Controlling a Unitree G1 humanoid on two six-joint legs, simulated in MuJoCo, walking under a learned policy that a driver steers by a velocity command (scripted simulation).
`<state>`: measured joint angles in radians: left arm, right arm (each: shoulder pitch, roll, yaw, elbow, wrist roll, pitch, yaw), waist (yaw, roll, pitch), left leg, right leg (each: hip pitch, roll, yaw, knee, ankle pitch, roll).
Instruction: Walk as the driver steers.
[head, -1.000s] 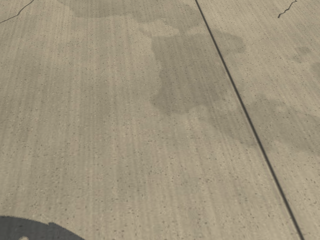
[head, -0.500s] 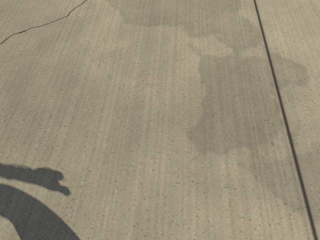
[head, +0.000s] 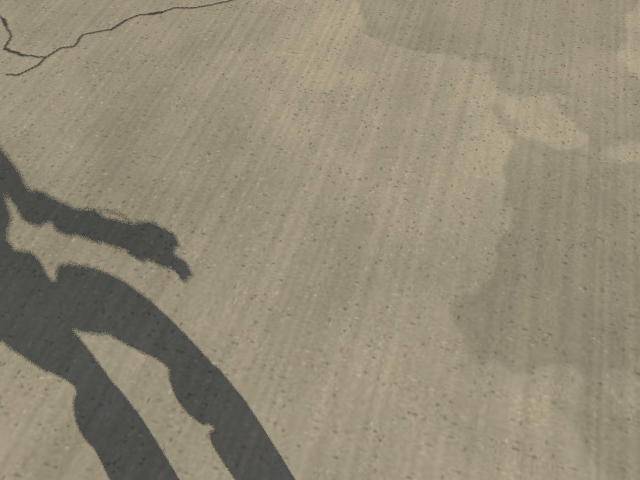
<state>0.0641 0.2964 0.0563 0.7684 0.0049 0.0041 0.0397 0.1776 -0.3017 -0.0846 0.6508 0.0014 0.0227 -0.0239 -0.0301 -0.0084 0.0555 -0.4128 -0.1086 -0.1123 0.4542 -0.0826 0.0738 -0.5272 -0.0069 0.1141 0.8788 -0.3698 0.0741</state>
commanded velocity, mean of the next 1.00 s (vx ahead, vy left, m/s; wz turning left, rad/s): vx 0.01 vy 0.00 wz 0.21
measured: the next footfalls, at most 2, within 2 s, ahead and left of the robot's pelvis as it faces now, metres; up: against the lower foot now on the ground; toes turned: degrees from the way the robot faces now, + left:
right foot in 0.16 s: +0.09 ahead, -0.16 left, +0.00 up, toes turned +11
left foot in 0.50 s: +0.01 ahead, +0.10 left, +0.00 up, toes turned +7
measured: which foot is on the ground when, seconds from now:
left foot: down 0.00-0.16, up 0.18-0.48, down 0.50-1.00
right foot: up 0.00-0.14, down 0.16-1.00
